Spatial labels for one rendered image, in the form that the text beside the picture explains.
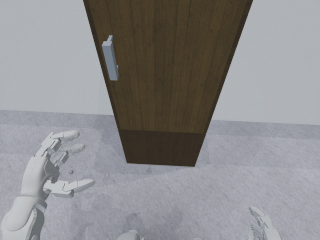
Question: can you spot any cupboard door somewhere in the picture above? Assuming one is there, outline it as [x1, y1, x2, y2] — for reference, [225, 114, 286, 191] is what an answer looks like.
[88, 0, 247, 134]

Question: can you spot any handle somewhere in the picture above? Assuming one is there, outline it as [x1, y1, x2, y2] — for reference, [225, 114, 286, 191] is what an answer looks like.
[102, 35, 119, 81]

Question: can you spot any robot left forearm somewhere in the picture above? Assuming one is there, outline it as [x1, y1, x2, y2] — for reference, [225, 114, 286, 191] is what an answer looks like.
[0, 195, 47, 240]

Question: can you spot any right robot hand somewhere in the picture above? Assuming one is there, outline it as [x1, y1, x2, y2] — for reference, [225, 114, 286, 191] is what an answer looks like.
[248, 205, 282, 240]

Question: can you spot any left robot hand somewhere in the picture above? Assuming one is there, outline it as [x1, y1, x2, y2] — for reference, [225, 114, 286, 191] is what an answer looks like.
[20, 130, 95, 201]

